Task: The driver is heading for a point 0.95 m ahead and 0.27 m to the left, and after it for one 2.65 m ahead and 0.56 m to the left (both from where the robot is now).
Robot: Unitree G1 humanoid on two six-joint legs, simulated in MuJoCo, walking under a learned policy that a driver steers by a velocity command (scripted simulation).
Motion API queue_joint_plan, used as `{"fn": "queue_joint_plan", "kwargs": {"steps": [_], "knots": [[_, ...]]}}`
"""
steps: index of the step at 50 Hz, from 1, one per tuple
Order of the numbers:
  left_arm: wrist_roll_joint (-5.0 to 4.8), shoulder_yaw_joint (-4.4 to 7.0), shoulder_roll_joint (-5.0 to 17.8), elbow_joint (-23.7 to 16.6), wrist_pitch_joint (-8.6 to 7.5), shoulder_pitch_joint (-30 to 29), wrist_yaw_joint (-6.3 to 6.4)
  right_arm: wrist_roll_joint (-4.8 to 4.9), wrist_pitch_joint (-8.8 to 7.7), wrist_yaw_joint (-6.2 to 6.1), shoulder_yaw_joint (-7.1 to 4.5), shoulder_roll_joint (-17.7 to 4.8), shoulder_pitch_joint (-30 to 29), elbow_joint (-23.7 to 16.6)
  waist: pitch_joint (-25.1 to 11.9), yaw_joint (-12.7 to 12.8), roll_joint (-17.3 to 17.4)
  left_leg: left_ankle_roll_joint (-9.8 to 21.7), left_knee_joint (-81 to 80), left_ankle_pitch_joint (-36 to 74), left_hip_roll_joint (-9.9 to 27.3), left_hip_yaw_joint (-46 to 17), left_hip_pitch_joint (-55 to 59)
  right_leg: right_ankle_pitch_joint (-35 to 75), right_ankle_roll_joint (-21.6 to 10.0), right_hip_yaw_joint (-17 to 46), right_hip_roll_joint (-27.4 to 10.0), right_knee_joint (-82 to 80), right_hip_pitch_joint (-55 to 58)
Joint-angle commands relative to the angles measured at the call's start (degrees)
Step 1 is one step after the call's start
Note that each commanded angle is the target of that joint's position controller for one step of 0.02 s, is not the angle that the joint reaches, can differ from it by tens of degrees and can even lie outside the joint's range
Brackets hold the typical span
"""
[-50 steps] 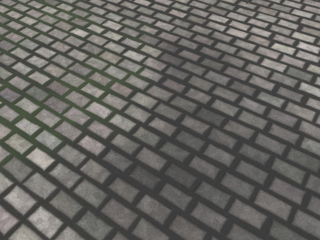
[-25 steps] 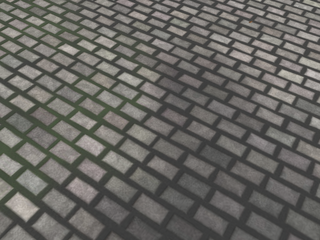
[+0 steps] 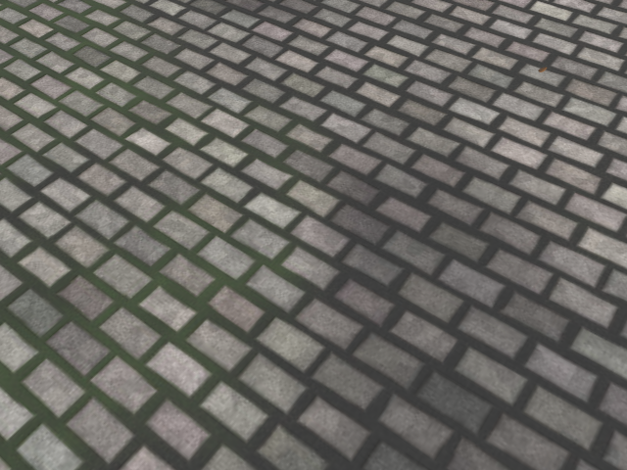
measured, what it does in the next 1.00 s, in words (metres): walks ahead, turning left: left foot, then right foot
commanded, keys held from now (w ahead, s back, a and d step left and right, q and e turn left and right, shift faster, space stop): w+q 0.76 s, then w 0.24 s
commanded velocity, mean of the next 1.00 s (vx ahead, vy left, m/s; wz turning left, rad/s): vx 0.50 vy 0.00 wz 0.49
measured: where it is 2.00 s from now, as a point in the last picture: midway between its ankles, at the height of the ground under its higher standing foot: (206, 331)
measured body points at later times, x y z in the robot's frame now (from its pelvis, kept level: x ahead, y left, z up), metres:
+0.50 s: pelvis +0.26 +0.06 -0.02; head +0.29 +0.07 +0.43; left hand +0.22 +0.31 -0.16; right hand +0.44 -0.17 -0.14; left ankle +0.30 +0.11 -0.74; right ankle +0.15 -0.09 -0.63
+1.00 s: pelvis +0.54 +0.12 -0.02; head +0.57 +0.13 +0.43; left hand +0.59 +0.43 -0.11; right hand +0.66 -0.14 -0.15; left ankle +0.32 +0.11 -0.68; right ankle +0.67 +0.09 -0.74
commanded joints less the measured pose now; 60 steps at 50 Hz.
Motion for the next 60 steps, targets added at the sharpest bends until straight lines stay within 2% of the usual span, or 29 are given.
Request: {"fn": "queue_joint_plan", "kwargs": {"steps": [1, 4, 8, 13, 16, 18, 19, 20, 21, 22, 23, 24, 25, 27, 29, 32, 41, 43, 44, 46, 47, 48, 49, 50, 51, 52, 54, 57, 60], "knots": [[-0.57, 0.59, 4.3, -0.6, -1.82, 4.7, 0.49, -0.56, 1.49, 0.90, -0.63, -1.1, 3.7, -1.9, -0.9, -0.8, -5.8, -0.6, 1.2, 4.5, 3.2, -1.5, -7.0, 6.7, -2.5, 11.0, -15.6, -15.1, 4.2], [-0.37, 0.69, 4.9, 0.0, -2.17, 7.4, 0.68, -0.41, 2.26, 1.35, -0.65, -1.2, -2.4, -4.2, 0.6, -0.2, -5.7, -1.4, -2.0, 10.3, 4.0, -0.6, -13.2, 9.6, -2.3, 6.3, -15.0, -15.9, 6.1], [-0.31, 0.32, 4.7, 0.7, -2.14, 10.0, 1.04, -0.32, 2.07, 2.02, -0.12, -0.9, -10.4, -7.4, 2.6, 1.1, -5.2, -1.9, -13.9, 16.5, 3.2, 1.9, -15.2, 15.1, -2.0, 1.2, -14.1, -15.8, 8.7], [-0.14, 0.57, 6.2, 2.2, -1.44, 14.5, 1.90, -0.70, 1.84, 2.63, 0.65, -0.7, -18.3, -11.1, 3.7, 3.2, -5.4, 0.3, -25.8, 15.4, 1.1, 7.4, -13.3, 25.3, -2.0, -3.4, -16.2, -13.2, 16.6], [0.13, 0.99, 7.9, 2.1, -0.52, 13.9, 2.37, -0.85, 1.88, 2.50, 0.11, -2.0, -16.6, -11.4, 1.6, 1.2, -7.1, 3.5, -28.2, 8.3, -2.7, 10.2, -7.6, 45.7, -1.6, -6.2, -17.1, -5.4, 20.8], [0.32, 1.61, 9.8, 1.5, 0.47, 12.6, 2.43, -0.91, 1.81, 2.00, -0.88, -3.7, -9.5, -9.7, -2.7, -1.9, -8.2, 6.2, -29.3, 2.1, -6.6, 11.4, 0.3, 56.4, -1.7, -7.0, -17.4, 7.2, 21.7], [0.19, 1.84, 10.6, 0.9, 1.01, 12.0, 2.12, -1.07, 1.35, 1.62, -1.72, -5.2, -3.3, -8.0, -6.3, -4.4, -7.4, 7.8, -32.7, 1.8, -8.3, 10.6, 8.4, 52.8, -1.3, -7.2, -17.2, 17.9, 18.9], [-0.12, 1.80, 10.5, -0.6, 1.14, 10.4, 1.70, -1.85, 0.91, 0.90, -3.26, -8.9, 4.9, -5.7, -10.8, -8.8, -3.0, 10.5, -38.2, 0.9, -4.4, 2.8, 21.7, 38.6, 0.6, -7.6, -15.7, 34.1, 8.5], [-0.60, 0.46, 3.1, -4.4, 0.82, 12.4, 0.56, -1.94, 0.99, 0.24, -4.83, -15.6, 4.0, -6.4, -14.5, -4.1, 10.1, 18.6, -40.5, 2.4, 13.4, -25.7, 39.2, -15.9, 4.0, -5.8, -5.1, 55.0, -17.4], [-0.56, 1.18, 7.3, -7.5, 0.00, 5.3, 0.05, -0.24, 1.85, 0.23, -5.03, -16.8, 5.8, -7.0, -16.7, -6.3, 4.6, 21.9, -49.1, 0.7, 16.8, -42.8, 41.1, -20.8, 4.6, 7.8, 0.4, 62.5, -27.7], [-0.87, 0.90, 7.1, -9.0, -0.89, 0.8, -0.25, 0.11, 2.11, -0.35, -4.47, -14.8, 2.6, -6.7, -8.2, -5.0, 1.0, 19.5, -50.2, 3.5, 16.1, -33.0, 35.8, -14.5, 3.9, 10.7, -4.2, 60.1, -32.7], [-1.04, 0.74, 7.1, -8.7, -1.53, 1.5, -0.18, 0.54, 1.87, -0.51, -3.64, -11.5, -0.1, -6.9, -4.3, -2.5, -2.5, 16.7, -51.0, 10.0, 13.9, -27.2, 28.4, -9.9, 3.8, 10.7, -6.3, 54.1, -29.7], [-0.50, 0.91, 7.2, -7.9, -1.21, 2.6, 0.06, 0.60, 1.42, -0.69, -3.05, -9.5, -2.9, -7.3, -2.2, 0.1, -4.8, 14.2, -51.4, 16.8, 10.6, -21.9, 22.9, -8.5, 4.2, 10.7, -7.6, 49.7, -25.8], [1.34, 0.82, 6.5, -7.7, 1.11, 4.9, -0.16, 1.23, 0.23, -0.90, -2.17, -7.8, -4.3, -7.9, -3.2, 2.7, -3.6, 12.7, -51.9, 24.7, 6.7, -16.1, 17.7, -8.2, 5.8, 11.0, -8.3, 44.9, -19.7], [1.61, 0.60, 5.6, -8.7, 2.66, 3.8, -0.61, 1.53, -0.80, -0.71, -2.38, -9.4, -2.2, -7.5, -3.1, 3.1, -2.7, 12.5, -52.2, 28.7, 4.8, -14.0, 16.0, -7.3, 7.2, 9.8, -8.1, 41.2, -19.7], [1.41, 0.39, 5.8, -11.7, 3.38, -3.3, -0.86, 1.30, -0.92, -0.51, -2.63, -10.7, 1.7, -7.4, -1.4, 0.8, -0.7, 10.8, -53.4, 27.4, 3.4, -14.1, 16.2, -1.0, 8.3, 8.8, -8.0, 34.0, -24.0], [0.62, -0.99, 6.2, -18.2, 2.33, -18.5, -1.74, 0.47, -0.48, -1.18, -2.24, -10.6, 10.2, -7.2, -0.1, -5.1, 2.2, 8.2, -49.5, 33.1, 3.9, -16.7, 27.7, 8.6, 6.3, 8.0, -3.8, 14.5, -26.9], [0.53, -1.04, 6.8, -18.6, 1.78, -17.4, -1.79, 0.26, -0.75, -1.61, -2.09, -10.9, 9.7, -7.2, 0.0, -4.0, 2.9, 6.8, -48.5, 36.5, 5.2, -17.1, 28.2, 7.9, 4.3, 8.1, -2.9, 10.3, -21.7], [0.52, -0.81, 7.5, -17.8, 1.52, -14.2, -1.64, 0.23, -0.97, -1.73, -2.09, -11.5, 8.1, -7.4, -0.5, -2.1, 3.2, 5.6, -47.0, 40.5, 5.4, -16.5, 27.2, 6.3, 3.0, 7.9, -2.0, 8.2, -16.3], [0.31, 0.46, 10.1, -13.9, 0.82, -1.8, -0.58, 0.07, -1.41, -1.43, -2.29, -13.0, 5.9, -7.5, -5.9, 3.7, 2.3, 3.5, -34.5, 53.3, 3.2, -14.1, 26.4, 2.9, 0.6, 6.4, 1.3, 4.8, -1.2], [0.84, 1.14, 11.9, -12.0, 0.18, 6.6, 0.19, 0.24, -1.69, -1.06, -1.98, -12.1, 5.5, -7.8, -10.9, 7.6, 0.4, 2.6, -22.7, 45.5, 0.6, -12.2, 20.3, 3.2, -1.2, 10.2, -3.0, 3.5, 11.2], [2.16, 2.13, 17.0, -11.8, 0.06, 14.0, 0.96, 1.30, -1.97, -0.74, -0.73, -7.0, 8.7, -9.7, -19.4, 8.0, -8.3, 0.9, -4.5, 21.9, -4.8, -8.1, 8.8, -4.7, -5.1, 29.4, -17.7, 2.6, 24.8], [1.23, 3.00, 18.9, -10.1, 1.04, 12.7, 0.27, 2.09, -1.78, -0.64, -0.89, -7.0, 15.0, -9.0, -22.0, 3.7, -20.6, -0.2, 7.9, -12.4, -12.3, -6.0, -3.8, -4.6, -11.5, 54.1, -25.9, -6.7, 28.9], [0.09, 2.04, 13.6, -11.8, 1.54, 6.2, -0.33, 0.09, -1.14, -0.99, -1.02, -9.7, 11.8, -8.1, -12.0, 1.9, -9.1, 0.2, 11.6, -8.8, -7.6, -8.0, -8.8, -12.0, -11.0, 49.8, -23.9, -7.9, 20.5], [-0.28, 1.02, 9.4, -12.3, 1.39, 2.3, -0.60, -0.39, -1.08, -0.48, -0.82, -9.3, 6.1, -8.9, -5.6, 2.2, -3.0, 0.0, 9.2, -4.5, -5.4, -7.6, -8.9, -11.0, -9.9, 40.2, -20.9, -8.6, 12.9], [0.22, 0.46, 7.7, -11.8, 1.16, 1.0, -0.63, -0.26, -1.01, -0.07, -0.54, -8.2, 3.7, -9.7, -2.6, 1.2, -2.2, -0.1, 5.5, -2.5, -3.6, -6.9, -8.0, -6.4, -8.1, 33.5, -17.8, -10.2, 8.1], [0.09, 0.10, 7.4, -9.6, 0.28, 2.6, -0.42, -1.08, -0.03, 0.70, -0.16, -7.2, 3.4, -10.0, -1.9, -0.1, -5.8, -0.9, 1.2, -1.4, -1.9, -5.9, -5.1, 2.6, -6.4, 25.6, -14.1, -11.8, 4.3], [-0.73, 0.32, 8.4, -7.5, -1.02, 6.1, -0.84, -1.37, 0.67, 1.29, 0.25, -6.4, 1.9, -10.5, -2.5, -0.6, -6.6, -2.0, -2.2, 0.7, -0.8, -3.6, -7.3, 10.1, -7.5, 21.2, -13.4, -13.6, 5.2], [-0.86, 0.32, 8.6, -6.0, -0.93, 8.7, -0.88, -1.37, 0.71, 1.70, 0.99, -5.7, -6.4, -13.2, -0.3, 0.9, -6.1, -3.6, -9.8, 6.5, 1.8, -0.8, -12.6, 10.4, -7.8, 17.7, -12.4, -16.5, 6.4]]}}
Velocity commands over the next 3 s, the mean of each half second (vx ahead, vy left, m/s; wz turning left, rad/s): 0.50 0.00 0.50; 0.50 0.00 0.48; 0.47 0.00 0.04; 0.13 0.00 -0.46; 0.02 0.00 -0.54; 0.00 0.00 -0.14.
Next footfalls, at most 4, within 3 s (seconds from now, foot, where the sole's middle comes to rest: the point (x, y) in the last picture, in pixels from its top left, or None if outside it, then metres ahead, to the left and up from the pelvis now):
0.40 left None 0.33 0.12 -0.78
0.94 right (288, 372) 0.70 0.11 -0.78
1.46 left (160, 335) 0.82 0.42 -0.78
1.96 right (241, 301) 0.91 0.23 -0.78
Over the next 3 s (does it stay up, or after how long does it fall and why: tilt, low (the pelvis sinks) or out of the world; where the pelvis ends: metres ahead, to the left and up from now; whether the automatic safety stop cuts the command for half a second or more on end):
stays up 0.79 0.31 0.00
